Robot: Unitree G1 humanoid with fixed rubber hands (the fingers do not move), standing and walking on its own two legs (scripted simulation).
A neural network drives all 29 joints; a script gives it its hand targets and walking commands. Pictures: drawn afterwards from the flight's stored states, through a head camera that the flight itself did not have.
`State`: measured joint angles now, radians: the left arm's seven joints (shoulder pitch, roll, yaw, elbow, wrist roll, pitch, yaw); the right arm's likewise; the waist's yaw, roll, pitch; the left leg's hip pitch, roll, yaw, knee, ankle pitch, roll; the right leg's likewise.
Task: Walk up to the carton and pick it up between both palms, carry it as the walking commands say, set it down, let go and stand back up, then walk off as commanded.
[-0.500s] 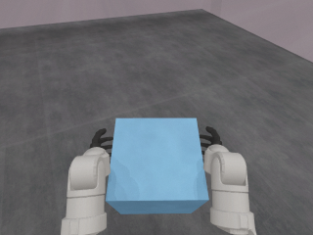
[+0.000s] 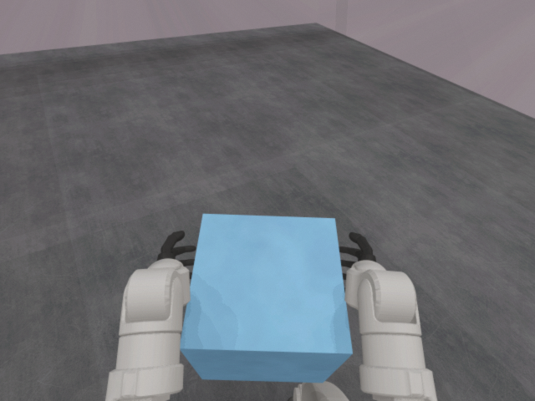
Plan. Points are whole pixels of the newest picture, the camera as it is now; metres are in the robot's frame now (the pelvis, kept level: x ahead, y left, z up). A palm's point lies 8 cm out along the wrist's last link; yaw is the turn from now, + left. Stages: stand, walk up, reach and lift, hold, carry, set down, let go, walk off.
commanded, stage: carry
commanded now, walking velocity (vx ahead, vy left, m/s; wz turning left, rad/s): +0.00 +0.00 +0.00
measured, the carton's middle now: (265, 302) +0.29 +0.00 -0.01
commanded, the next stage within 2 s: hold in 1.76 s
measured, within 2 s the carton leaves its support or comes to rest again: neither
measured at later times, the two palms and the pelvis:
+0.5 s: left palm (180, 312) +0.20 +0.11 +0.12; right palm (416, 313) +0.20 -0.18 +0.12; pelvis -0.08 -0.04 +0.03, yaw +1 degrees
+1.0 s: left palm (182, 296) +0.22 +0.11 +0.11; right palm (405, 296) +0.23 -0.18 +0.11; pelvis -0.06 -0.03 +0.04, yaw +1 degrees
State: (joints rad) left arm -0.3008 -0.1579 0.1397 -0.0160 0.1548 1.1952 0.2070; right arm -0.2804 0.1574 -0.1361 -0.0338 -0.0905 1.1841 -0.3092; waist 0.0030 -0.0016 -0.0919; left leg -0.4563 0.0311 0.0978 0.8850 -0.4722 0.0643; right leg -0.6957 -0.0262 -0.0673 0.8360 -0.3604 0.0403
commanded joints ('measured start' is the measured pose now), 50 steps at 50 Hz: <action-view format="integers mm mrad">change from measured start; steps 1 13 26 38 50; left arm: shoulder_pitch -628 -411 -574 -529 -491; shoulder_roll -1068 -992 -982 -979 -967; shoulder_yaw -636 -648 -656 -662 -601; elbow -142 -83 -154 -146 -73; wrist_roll -465 -431 -464 -457 -394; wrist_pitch -44 -8 -27 -40 -116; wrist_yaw -384 -377 -369 -366 -376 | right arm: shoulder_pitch -653 -417 -561 -509 -483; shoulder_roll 1026 996 1011 997 983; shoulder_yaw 622 620 647 610 570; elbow -174 -83 -136 -120 -47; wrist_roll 456 361 459 414 349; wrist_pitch -3 5 1 -19 -99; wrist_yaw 535 494 515 510 508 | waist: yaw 18 0 3 3 3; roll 223 -62 -5 17 2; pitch -96 -398 -218 -279 -302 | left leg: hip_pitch -259 251 173 190 216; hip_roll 314 99 87 110 110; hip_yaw -582 -122 -128 -143 -126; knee -820 -357 -455 -475 -424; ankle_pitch -519 726 153 249 450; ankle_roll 53 -60 -81 -62 -51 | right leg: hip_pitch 176 550 245 305 374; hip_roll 100 -117 -91 -87 -99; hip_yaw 124 112 119 109 104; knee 378 -334 -435 -391 -382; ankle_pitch -33 609 -192 -46 99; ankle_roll -13 -75 -93 -94 -91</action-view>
